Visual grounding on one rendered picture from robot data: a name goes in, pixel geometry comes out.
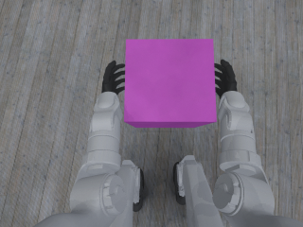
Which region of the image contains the robot left forearm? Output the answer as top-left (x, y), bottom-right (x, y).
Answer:
top-left (69, 92), bottom-right (123, 208)

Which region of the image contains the robot right upper arm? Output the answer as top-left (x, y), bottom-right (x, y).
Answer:
top-left (212, 171), bottom-right (303, 227)

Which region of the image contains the right robot thigh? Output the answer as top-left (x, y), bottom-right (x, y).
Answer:
top-left (176, 160), bottom-right (223, 227)

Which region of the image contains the left robot shin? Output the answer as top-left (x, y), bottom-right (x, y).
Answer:
top-left (122, 160), bottom-right (140, 202)

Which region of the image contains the left robot hand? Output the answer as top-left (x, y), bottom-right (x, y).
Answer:
top-left (101, 61), bottom-right (125, 95)

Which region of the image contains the right robot hand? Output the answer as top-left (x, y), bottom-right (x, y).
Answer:
top-left (214, 59), bottom-right (238, 99)

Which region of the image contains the carton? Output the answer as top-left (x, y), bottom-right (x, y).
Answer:
top-left (124, 39), bottom-right (217, 128)

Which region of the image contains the robot left upper arm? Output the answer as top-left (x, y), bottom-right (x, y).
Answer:
top-left (33, 172), bottom-right (128, 227)

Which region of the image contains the robot right forearm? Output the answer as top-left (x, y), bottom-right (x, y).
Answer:
top-left (217, 91), bottom-right (275, 208)

